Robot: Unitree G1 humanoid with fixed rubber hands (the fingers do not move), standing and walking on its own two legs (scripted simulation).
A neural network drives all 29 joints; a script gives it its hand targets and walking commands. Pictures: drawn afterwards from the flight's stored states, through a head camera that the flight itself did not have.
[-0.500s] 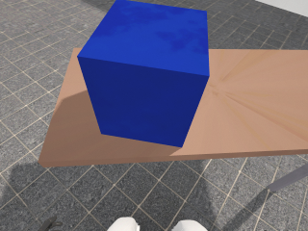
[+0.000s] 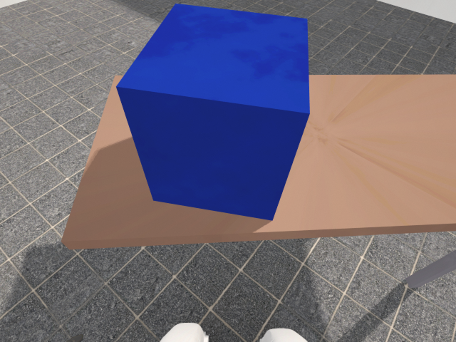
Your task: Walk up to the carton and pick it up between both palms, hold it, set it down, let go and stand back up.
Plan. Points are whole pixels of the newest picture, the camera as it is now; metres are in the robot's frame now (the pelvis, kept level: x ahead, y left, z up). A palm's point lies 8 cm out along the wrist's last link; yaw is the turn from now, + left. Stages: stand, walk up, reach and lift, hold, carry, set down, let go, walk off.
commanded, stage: walk up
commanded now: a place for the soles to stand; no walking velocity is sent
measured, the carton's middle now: (225, 115) +0.51 +0.02 +0.09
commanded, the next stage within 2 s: reach and lift in 1.42 s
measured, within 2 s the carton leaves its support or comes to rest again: neither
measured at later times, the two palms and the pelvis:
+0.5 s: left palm out of the picture +0.09 +0.31 -0.12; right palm out of the picture +0.07 -0.30 -0.09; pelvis +0.01 +0.01 +0.00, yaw +1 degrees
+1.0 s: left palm out of the picture +0.10 +0.30 -0.11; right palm out of the picture +0.07 -0.30 -0.10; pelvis +0.00 +0.01 +0.00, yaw +1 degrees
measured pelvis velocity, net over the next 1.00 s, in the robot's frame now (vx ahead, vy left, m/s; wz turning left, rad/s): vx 0.00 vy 0.01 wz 0.01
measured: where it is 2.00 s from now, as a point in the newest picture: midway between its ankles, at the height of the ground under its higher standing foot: outside the picture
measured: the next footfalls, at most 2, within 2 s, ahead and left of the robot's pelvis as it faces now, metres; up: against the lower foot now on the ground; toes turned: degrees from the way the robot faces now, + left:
right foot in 0.18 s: +0.06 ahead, -0.15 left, +0.00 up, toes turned +3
right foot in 0.68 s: +0.08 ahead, -0.14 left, +0.00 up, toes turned +3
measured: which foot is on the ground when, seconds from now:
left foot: down 0.00-1.00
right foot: up 0.00-0.16, down 0.18-0.42, up 0.44-0.66, down 0.68-1.00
